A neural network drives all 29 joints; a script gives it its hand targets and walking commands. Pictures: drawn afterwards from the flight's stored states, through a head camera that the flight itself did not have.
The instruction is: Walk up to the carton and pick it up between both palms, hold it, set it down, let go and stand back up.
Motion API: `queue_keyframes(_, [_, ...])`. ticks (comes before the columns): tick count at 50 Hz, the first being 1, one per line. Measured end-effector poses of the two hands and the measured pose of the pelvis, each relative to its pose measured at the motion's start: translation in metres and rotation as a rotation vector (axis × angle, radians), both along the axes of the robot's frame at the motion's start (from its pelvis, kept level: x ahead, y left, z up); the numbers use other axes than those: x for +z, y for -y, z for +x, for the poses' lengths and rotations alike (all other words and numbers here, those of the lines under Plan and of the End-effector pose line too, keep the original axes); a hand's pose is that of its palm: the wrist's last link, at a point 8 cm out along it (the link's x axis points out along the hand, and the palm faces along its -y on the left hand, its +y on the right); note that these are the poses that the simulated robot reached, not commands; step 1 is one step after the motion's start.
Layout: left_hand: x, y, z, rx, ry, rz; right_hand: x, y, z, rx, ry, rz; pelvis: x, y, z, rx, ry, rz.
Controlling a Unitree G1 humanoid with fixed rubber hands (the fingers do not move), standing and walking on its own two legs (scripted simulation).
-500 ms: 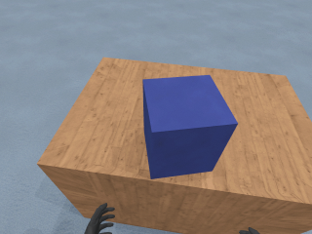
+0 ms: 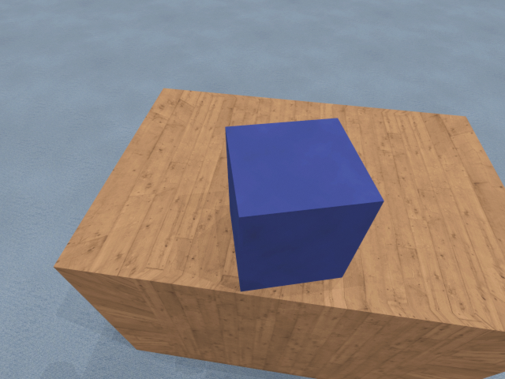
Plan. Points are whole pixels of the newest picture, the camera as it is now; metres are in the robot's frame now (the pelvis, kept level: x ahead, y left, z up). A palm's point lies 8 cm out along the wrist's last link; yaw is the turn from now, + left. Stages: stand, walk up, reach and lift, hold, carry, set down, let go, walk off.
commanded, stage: stand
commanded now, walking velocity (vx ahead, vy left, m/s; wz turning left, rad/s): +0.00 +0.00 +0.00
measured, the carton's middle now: (287, 207) +0.44 +0.00 +0.01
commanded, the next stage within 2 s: none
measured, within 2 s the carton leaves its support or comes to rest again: neither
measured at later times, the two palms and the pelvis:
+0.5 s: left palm out of the picture +0.04 +0.26 -0.14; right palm out of the picture +0.09 -0.24 -0.11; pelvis +0.00 +0.01 +0.00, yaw +0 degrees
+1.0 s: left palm out of the picture +0.03 +0.27 -0.14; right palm out of the picture +0.07 -0.24 -0.12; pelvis -0.01 +0.01 +0.00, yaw +0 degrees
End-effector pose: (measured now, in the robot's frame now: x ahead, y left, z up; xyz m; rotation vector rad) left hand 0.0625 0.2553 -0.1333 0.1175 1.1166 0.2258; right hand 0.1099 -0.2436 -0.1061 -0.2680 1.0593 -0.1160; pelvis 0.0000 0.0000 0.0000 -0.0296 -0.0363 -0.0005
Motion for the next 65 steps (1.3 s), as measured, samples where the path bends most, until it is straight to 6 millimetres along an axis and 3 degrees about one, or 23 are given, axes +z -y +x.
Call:
queue_keyframes(28, [-0.008,-0.007,-0.024,0.021,-0.051,-0.017,-0.004,-0.003,-0.025,-0.032,-0.062,-0.018,0.001,-0.008,-0.004,0.002,0.043,-0.011])
queue_keyframes(65, [-0.002,-0.013,-0.037,0.029,-0.067,0.01,-0.014,-0.006,-0.043,-0.043,-0.098,0.006,0.001,-0.009,-0.012,0.002,0.056,-0.011])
